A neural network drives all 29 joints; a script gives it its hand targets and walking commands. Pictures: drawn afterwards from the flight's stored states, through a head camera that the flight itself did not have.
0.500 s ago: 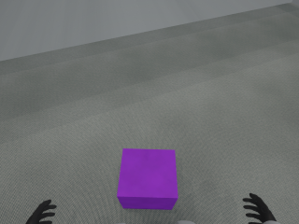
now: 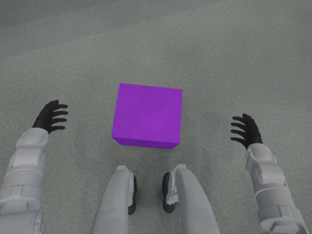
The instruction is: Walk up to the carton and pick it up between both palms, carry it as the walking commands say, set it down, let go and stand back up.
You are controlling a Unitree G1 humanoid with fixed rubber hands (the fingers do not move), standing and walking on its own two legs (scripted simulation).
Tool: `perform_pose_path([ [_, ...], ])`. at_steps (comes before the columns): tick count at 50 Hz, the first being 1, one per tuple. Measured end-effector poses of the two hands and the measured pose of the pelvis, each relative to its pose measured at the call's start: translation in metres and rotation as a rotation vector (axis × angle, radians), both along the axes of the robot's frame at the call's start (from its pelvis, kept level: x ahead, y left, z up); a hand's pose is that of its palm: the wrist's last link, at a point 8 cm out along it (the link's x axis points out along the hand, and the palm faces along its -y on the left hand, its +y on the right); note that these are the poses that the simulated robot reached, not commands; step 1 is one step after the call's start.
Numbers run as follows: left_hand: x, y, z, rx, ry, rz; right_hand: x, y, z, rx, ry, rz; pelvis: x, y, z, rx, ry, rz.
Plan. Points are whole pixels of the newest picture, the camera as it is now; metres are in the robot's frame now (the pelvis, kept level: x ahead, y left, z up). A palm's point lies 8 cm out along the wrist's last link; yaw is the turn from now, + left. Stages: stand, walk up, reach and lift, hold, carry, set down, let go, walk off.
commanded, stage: reach and lift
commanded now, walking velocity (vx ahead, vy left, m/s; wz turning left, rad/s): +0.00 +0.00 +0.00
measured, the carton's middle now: (148, 120) +0.48 +0.01 -0.55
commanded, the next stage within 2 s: none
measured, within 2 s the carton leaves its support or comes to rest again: neither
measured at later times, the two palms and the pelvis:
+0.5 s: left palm (74, 89) +0.47 +0.24 -0.13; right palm (231, 108) +0.41 -0.24 -0.13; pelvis -0.01 +0.02 -0.04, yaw -2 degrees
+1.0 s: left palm (88, 96) +0.49 +0.23 -0.22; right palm (221, 106) +0.44 -0.24 -0.21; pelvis +0.00 +0.03 -0.09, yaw -4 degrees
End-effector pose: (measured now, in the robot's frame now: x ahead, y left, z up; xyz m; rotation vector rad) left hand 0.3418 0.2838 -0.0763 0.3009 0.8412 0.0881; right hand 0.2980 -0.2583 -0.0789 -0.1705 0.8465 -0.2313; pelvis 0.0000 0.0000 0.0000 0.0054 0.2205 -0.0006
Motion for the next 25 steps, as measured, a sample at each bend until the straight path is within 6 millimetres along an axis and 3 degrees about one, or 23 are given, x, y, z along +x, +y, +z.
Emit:
perform_pose_path([
  [10, 0.04, 0.009, -0.01, -0.059, -0.014, 0.012, 0.047, 0.025, -0.023, 0.052, -0.047, -0.034, -0.005, 0.001, -0.018, -0.02, 0.119, 0.018],
  [20, 0.113, -0.04, -0.045, -0.149, -0.118, -0.063, 0.093, 0.02, -0.05, 0.067, -0.12, -0.062, -0.01, 0.016, -0.037, -0.014, 0.301, -0.01],
  [25, 0.132, -0.045, -0.054, -0.175, -0.138, -0.017, 0.113, 0.022, -0.051, 0.069, -0.148, -0.032, -0.007, 0.023, -0.04, 0.0, 0.371, -0.033],
])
